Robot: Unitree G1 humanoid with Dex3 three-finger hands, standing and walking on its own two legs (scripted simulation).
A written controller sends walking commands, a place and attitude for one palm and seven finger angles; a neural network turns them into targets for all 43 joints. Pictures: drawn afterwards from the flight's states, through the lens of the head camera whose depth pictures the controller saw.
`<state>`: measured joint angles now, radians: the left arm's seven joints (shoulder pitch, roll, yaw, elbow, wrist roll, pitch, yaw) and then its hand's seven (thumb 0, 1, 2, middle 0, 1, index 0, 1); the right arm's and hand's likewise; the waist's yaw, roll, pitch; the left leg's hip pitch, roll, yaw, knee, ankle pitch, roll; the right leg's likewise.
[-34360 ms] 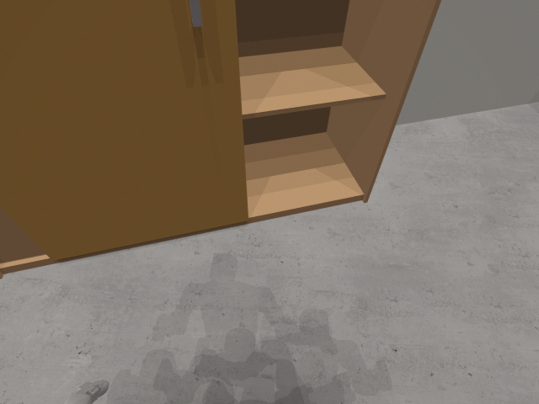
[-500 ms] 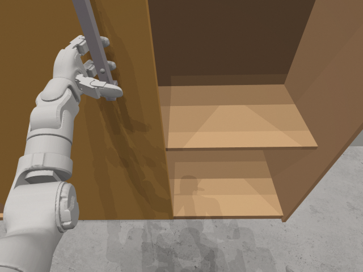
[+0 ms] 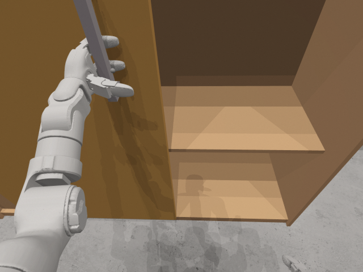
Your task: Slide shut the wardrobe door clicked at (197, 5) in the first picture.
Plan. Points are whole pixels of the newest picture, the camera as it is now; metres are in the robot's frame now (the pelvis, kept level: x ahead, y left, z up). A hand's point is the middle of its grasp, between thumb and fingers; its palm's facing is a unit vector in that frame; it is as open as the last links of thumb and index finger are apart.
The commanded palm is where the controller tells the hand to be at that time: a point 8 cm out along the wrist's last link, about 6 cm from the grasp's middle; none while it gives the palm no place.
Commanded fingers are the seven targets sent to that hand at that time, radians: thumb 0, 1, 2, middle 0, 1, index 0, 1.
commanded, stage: slide the fingers in behind the handle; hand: left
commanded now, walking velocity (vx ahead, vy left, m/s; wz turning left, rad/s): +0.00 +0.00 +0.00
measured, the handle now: (101, 45) +0.50 +0.17 +0.28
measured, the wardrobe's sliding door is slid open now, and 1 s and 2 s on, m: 0.61 0.61 0.61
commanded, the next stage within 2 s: grip the handle and tug to test in 0.82 s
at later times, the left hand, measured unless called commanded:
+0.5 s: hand (112, 69) +0.44 +0.15 +0.25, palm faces +0.03 -1.00 -0.01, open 14.3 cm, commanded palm +0.42 +0.19 +0.25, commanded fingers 0.00 -0.50 0.30 -0.30 -1.20 -0.30 -1.20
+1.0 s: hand (111, 69) +0.44 +0.15 +0.25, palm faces +0.03 -1.00 -0.01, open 14.0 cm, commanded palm +0.42 +0.18 +0.25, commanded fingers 0.00 -0.27 0.40 -0.32 -1.23 -0.32 -1.23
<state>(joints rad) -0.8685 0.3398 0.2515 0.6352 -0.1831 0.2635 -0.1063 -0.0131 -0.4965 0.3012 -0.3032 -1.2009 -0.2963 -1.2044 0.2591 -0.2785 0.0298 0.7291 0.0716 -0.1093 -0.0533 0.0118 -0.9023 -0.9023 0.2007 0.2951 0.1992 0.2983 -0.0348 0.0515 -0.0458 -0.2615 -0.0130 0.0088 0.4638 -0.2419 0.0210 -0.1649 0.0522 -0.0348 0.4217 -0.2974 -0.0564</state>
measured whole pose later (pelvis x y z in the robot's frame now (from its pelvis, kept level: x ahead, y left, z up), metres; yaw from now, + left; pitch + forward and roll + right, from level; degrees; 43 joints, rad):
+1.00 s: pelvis +0.00 +0.01 +0.00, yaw +1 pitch +2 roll +0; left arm -0.89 0.29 0.20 0.60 -0.17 0.31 -0.04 -0.01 -0.48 0.31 -0.29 -1.20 -0.26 -1.21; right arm 0.24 -0.25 0.04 0.74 0.06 -0.09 -0.04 0.01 -0.90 -0.90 0.20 0.30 0.20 0.30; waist -0.02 0.04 -0.05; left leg -0.25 -0.03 0.00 0.46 -0.24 0.03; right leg -0.15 0.03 -0.04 0.42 -0.30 -0.04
